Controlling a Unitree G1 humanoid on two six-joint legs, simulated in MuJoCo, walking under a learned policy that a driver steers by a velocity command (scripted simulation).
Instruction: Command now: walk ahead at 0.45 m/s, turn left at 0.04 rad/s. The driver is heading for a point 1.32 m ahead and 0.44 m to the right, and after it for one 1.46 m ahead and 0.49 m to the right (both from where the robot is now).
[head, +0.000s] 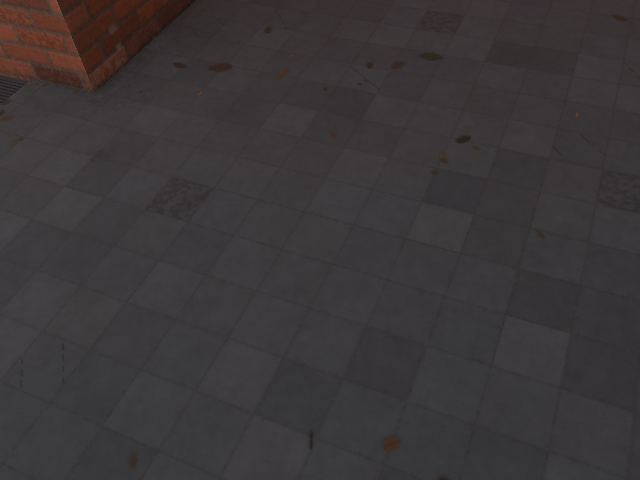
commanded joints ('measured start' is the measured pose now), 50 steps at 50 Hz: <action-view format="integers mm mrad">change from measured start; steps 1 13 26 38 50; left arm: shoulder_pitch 61 166 -244 -32 -103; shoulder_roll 141 143 76 173 225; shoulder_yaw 25 17 34 61 83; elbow -29 -13 -113 -75 -102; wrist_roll -10 -4 10 24 -12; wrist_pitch -18 -13 62 39 10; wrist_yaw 14 19 -48 -12 6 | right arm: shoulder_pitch -186 205 189 179 -54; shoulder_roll -14 -178 7 -119 -14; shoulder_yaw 12 -50 2 -19 2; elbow -112 35 120 124 -103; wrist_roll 0 23 35 30 3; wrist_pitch -18 -48 -109 -66 -31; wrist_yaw -8 -38 -61 -112 -37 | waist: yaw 23 -110 -13 172 -18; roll -156 37 22 28 -69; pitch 121 -335 99 -84 58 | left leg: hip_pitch -172 975 579 673 75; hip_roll -1 390 124 203 60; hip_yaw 48 -751 95 204 2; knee -80 -725 -900 -143 -94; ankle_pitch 86 -76 386 951 -23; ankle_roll -8 239 41 20 -86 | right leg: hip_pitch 15 -597 -696 -155 -233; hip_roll -229 -20 -113 56 -130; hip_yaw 146 80 -42 -130 228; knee -73 1096 712 231 -52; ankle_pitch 578 -172 308 123 528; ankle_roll -108 -48 -2 -176 -208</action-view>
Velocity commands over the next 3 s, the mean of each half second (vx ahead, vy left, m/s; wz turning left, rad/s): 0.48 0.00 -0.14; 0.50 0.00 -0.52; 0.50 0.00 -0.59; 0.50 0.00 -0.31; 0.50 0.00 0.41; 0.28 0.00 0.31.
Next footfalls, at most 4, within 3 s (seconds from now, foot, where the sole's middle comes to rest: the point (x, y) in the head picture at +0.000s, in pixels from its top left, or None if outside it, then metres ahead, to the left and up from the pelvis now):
0.22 left None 0.27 0.11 -0.78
0.78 right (382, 469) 0.54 -0.03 -0.78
1.26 left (361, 324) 0.90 0.00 -0.78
1.78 right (503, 314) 0.92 -0.34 -0.78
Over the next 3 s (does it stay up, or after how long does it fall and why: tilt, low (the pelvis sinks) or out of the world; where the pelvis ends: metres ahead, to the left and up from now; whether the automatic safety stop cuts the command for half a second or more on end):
stays up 1.34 -0.58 -0.01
